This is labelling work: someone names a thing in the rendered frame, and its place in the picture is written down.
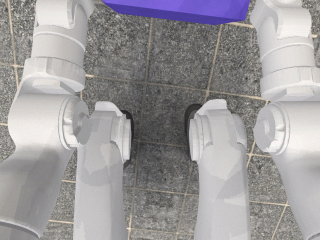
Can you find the robot thigh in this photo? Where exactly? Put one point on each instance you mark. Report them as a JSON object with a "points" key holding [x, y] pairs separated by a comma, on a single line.
{"points": [[99, 207], [223, 207]]}

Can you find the right robot upper arm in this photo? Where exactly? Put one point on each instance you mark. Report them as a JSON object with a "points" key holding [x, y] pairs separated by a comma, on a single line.
{"points": [[290, 132]]}

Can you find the robot left thigh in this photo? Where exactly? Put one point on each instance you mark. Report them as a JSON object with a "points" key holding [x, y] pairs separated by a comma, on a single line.
{"points": [[99, 207]]}

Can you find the robot left forearm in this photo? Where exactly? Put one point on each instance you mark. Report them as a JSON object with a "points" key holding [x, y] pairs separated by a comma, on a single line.
{"points": [[59, 44]]}

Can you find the robot right thigh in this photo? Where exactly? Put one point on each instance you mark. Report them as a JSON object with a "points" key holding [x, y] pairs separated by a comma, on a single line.
{"points": [[223, 207]]}

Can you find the robot right forearm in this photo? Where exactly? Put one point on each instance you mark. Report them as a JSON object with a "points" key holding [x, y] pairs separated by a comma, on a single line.
{"points": [[286, 51]]}

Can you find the carton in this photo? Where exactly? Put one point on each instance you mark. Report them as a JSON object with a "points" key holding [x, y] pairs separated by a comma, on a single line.
{"points": [[211, 12]]}

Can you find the left robot upper arm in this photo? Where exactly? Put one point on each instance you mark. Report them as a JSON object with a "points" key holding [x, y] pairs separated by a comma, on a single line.
{"points": [[46, 129]]}

